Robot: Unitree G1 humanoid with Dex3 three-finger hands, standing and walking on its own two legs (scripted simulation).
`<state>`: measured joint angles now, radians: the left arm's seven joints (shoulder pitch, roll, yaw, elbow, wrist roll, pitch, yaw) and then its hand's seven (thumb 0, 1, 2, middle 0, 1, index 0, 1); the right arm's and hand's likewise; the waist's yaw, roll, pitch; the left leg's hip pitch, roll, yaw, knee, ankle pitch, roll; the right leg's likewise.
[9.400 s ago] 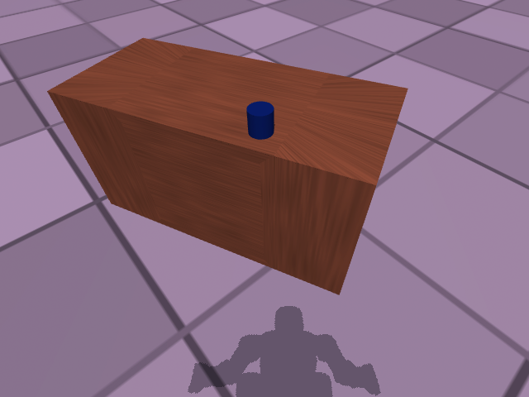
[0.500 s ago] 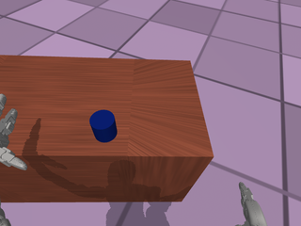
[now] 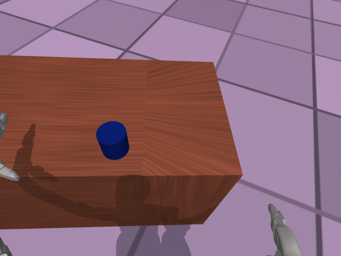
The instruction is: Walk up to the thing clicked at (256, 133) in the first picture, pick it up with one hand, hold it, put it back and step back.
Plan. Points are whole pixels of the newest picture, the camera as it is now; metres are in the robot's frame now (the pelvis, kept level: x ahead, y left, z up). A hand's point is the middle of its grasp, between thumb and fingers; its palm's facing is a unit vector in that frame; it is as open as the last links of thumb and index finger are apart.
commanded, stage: go down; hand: left
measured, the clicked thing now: (113, 140) +0.45 +0.16 -0.05
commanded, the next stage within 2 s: approach in 1.24 s
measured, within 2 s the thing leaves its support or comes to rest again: neither
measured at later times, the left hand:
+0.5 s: hand (5, 133) +0.39 +0.36 +0.09, palm faces +0.13 -0.99 +0.01, open 17.7 cm
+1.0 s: hand (6, 133) +0.39 +0.36 +0.08, palm faces +0.12 -0.99 +0.01, open 17.6 cm
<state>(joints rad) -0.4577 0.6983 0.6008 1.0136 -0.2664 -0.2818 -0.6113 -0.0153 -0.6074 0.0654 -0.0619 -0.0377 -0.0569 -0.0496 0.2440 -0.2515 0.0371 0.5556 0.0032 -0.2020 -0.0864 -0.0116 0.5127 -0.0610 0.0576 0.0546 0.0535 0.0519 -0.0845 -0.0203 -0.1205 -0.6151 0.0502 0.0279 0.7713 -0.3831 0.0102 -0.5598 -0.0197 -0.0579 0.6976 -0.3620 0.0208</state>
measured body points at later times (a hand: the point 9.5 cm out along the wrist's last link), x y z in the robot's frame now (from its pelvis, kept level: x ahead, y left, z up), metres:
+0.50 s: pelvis +0.00 +0.00 -0.01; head +0.07 +0.04 +0.43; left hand +0.37 +0.41 +0.09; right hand +0.15 -0.26 -0.07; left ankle -0.01 +0.11 -0.71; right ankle -0.02 -0.14 -0.71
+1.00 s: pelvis +0.00 +0.00 -0.02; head +0.07 +0.04 +0.42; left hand +0.37 +0.41 +0.09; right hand +0.15 -0.26 -0.07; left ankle -0.01 +0.11 -0.71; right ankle -0.02 -0.14 -0.71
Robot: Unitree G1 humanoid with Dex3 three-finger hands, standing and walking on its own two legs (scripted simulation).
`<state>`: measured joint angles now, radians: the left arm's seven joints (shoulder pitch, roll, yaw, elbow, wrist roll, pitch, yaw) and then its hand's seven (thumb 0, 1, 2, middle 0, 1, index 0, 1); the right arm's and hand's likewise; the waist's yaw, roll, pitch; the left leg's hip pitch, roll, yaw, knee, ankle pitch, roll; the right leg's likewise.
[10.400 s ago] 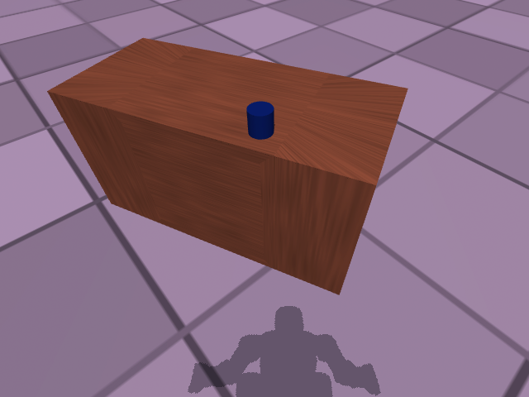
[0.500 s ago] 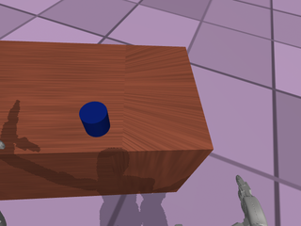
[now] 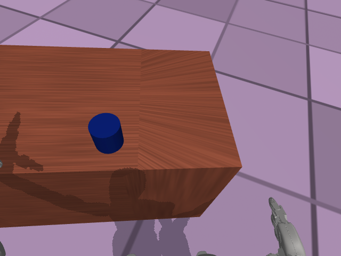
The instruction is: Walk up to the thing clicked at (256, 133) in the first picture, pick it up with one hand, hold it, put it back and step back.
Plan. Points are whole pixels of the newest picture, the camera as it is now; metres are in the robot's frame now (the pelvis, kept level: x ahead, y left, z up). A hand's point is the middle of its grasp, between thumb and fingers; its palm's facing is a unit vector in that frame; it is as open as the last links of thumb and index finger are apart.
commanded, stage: go down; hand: left
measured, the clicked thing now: (107, 133) +0.46 +0.16 -0.03
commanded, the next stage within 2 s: approach in 0.24 s
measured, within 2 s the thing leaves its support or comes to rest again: neither
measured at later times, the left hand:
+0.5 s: hand out of the picture +0.39 +0.35 +0.10, palm faces +0.10 -1.00 +0.01, open 17.6 cm
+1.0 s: hand (85, 130) +0.45 +0.21 -0.01, palm faces +0.06 -1.00 +0.06, open 17.6 cm
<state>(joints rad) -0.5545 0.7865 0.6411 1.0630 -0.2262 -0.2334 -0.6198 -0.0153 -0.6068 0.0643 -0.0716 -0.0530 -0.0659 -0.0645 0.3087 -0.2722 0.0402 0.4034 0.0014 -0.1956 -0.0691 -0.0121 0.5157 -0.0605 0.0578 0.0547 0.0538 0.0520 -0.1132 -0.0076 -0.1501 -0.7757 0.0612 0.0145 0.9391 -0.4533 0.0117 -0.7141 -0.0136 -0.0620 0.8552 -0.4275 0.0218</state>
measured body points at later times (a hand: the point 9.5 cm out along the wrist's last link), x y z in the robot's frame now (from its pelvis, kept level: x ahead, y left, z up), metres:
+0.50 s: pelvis +0.00 +0.00 +0.00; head +0.07 +0.04 +0.44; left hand +0.38 +0.40 +0.10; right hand +0.15 -0.26 -0.04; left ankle -0.01 +0.11 -0.69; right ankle -0.01 -0.14 -0.69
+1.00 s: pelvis -0.02 +0.00 -0.04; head +0.11 +0.04 +0.39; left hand +0.44 +0.26 -0.01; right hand +0.12 -0.28 -0.05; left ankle -0.01 +0.11 -0.69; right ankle -0.01 -0.14 -0.69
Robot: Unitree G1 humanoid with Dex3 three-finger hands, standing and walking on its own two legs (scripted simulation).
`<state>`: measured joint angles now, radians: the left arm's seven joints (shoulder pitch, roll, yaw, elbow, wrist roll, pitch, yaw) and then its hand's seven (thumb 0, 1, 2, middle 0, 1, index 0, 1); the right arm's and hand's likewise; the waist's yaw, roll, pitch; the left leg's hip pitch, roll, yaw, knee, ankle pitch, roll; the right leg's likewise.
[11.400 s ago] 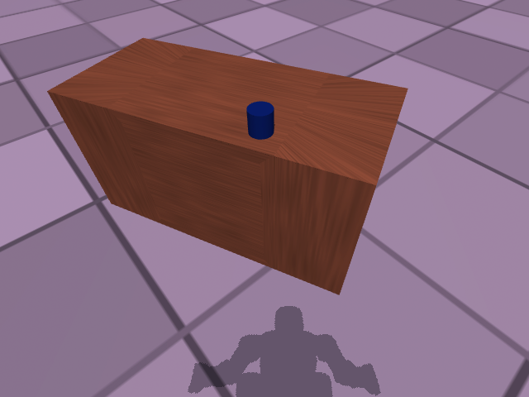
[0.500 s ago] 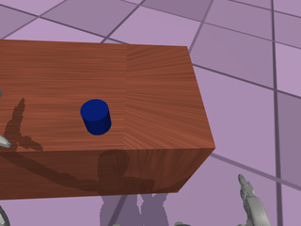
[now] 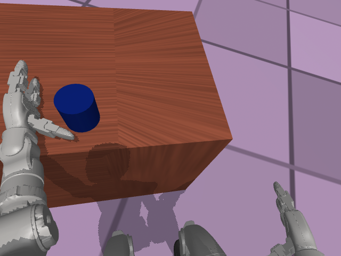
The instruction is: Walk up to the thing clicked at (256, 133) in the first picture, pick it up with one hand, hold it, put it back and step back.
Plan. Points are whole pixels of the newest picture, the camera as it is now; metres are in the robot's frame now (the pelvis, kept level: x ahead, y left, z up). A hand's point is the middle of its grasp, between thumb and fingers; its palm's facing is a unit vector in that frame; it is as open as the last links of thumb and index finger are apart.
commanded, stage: close in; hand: left
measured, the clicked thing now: (78, 109) +0.48 +0.17 +0.01
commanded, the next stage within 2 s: rest palm in 0.24 s
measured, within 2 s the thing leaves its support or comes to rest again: leaves its support in 1.60 s
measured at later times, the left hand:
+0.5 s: hand (73, 110) +0.46 +0.18 +0.03, palm faces +0.09 -1.00 +0.03, open 17.6 cm
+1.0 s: hand (74, 111) +0.46 +0.18 +0.03, palm faces +0.10 -0.99 +0.00, open 13.1 cm
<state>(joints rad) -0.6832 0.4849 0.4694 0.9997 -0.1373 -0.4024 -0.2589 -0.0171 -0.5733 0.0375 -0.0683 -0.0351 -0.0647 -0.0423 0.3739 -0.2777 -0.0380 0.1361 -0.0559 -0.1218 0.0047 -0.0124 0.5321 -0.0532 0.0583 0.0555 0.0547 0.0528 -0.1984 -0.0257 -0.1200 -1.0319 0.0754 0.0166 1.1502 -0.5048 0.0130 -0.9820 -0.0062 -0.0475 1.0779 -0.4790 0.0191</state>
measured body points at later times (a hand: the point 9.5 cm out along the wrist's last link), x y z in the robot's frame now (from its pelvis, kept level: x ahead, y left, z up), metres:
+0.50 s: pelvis +0.00 -0.01 +0.00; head +0.12 +0.03 +0.43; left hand +0.45 +0.23 +0.03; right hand +0.16 -0.27 +0.00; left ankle +0.02 +0.11 -0.65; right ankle +0.02 -0.14 -0.65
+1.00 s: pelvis +0.00 -0.01 +0.00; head +0.12 +0.03 +0.43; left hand +0.45 +0.23 +0.03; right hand +0.16 -0.26 -0.01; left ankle +0.02 +0.11 -0.65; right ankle +0.02 -0.14 -0.65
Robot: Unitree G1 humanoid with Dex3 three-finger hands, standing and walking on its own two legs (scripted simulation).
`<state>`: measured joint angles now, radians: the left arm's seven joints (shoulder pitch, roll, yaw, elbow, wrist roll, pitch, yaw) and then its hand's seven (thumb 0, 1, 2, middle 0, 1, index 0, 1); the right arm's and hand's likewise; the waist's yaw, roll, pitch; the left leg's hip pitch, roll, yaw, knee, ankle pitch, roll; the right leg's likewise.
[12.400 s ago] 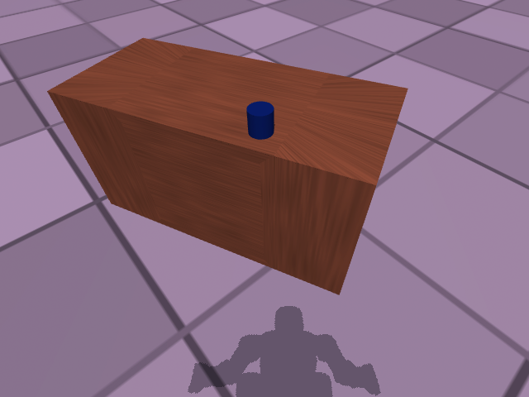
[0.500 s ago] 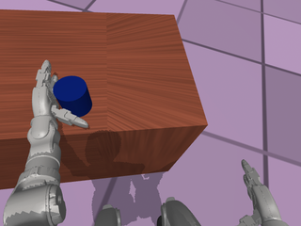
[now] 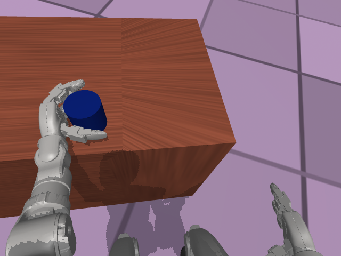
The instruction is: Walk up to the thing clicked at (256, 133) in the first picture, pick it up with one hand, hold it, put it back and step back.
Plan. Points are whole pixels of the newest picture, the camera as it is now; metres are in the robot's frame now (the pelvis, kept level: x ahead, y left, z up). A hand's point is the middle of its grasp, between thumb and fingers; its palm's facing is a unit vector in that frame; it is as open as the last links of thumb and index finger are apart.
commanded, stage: close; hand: left
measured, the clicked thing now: (87, 114) +0.47 +0.17 +0.01
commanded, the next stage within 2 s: settle in 0.24 s
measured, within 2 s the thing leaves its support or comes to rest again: leaves its support in 0.60 s
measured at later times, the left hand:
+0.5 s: hand (79, 110) +0.47 +0.18 +0.03, palm faces +0.08 -1.00 -0.01, open 11.1 cm
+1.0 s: hand (73, 97) +0.47 +0.18 +0.08, palm faces +0.08 -1.00 -0.01, open 11.2 cm
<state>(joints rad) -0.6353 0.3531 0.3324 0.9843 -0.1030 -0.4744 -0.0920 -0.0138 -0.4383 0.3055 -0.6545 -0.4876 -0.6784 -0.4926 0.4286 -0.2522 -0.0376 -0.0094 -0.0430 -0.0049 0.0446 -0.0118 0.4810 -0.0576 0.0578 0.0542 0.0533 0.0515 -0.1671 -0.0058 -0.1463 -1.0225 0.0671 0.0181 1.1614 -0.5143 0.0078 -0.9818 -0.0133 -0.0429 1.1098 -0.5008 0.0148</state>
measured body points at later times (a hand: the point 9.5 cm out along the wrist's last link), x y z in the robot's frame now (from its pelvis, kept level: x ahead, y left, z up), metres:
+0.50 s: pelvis +0.00 +0.00 +0.00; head +0.12 +0.03 +0.43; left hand +0.46 +0.23 +0.03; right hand +0.15 -0.25 -0.02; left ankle +0.02 +0.11 -0.65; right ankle +0.01 -0.13 -0.65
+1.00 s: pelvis +0.00 +0.00 +0.02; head +0.10 +0.03 +0.46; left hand +0.46 +0.23 +0.08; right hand +0.16 -0.25 +0.00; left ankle +0.02 +0.11 -0.65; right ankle +0.01 -0.13 -0.65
